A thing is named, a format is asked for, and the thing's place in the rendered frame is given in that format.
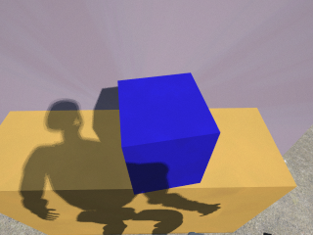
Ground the carton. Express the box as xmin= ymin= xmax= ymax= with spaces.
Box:
xmin=117 ymin=72 xmax=221 ymax=195

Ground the pedestal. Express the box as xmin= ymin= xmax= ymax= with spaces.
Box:
xmin=0 ymin=108 xmax=296 ymax=235

